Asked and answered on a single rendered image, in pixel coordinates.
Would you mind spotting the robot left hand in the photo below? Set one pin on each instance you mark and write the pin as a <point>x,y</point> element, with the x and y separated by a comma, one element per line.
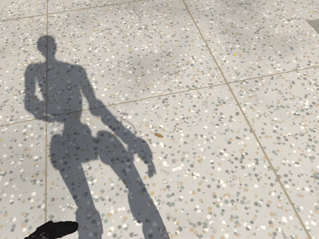
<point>54,230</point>

